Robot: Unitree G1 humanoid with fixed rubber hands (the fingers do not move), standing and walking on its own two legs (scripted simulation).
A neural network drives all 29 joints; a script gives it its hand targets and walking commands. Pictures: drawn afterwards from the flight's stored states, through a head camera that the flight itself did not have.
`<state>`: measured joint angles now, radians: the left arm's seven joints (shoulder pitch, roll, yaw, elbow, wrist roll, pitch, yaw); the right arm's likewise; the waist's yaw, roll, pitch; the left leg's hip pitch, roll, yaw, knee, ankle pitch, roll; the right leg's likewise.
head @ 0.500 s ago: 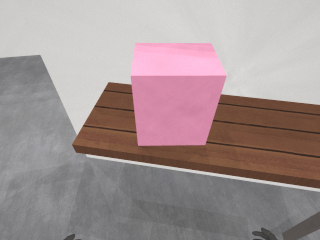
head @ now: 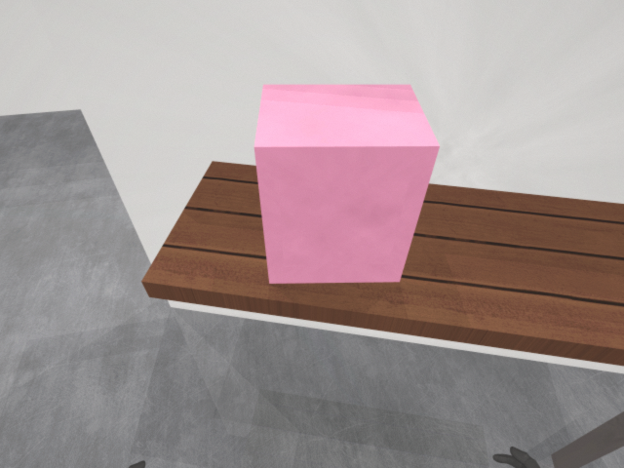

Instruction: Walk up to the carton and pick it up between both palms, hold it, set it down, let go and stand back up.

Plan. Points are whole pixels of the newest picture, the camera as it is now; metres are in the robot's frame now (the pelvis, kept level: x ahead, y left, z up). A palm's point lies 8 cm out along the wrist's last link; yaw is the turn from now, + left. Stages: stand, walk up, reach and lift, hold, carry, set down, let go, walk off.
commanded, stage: stand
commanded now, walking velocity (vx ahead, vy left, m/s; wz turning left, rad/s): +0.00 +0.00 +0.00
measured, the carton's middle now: (335, 189) +0.53 -0.05 +0.08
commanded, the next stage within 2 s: none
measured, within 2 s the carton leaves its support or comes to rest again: neither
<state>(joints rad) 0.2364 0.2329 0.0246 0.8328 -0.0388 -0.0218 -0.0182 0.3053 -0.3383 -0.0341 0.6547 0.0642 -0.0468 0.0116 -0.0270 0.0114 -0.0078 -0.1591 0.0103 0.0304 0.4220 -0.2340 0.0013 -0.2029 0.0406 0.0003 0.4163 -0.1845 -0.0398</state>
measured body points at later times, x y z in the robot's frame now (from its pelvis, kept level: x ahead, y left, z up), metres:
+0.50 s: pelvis -0.01 +0.00 +0.00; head -0.02 -0.01 +0.45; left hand +0.10 +0.25 -0.12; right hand +0.10 -0.29 -0.10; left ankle +0.00 +0.12 -0.74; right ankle +0.03 -0.09 -0.74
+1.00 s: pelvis -0.01 +0.00 +0.00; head -0.02 -0.01 +0.45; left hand +0.10 +0.25 -0.12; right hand +0.10 -0.29 -0.10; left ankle +0.00 +0.12 -0.74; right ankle +0.03 -0.09 -0.74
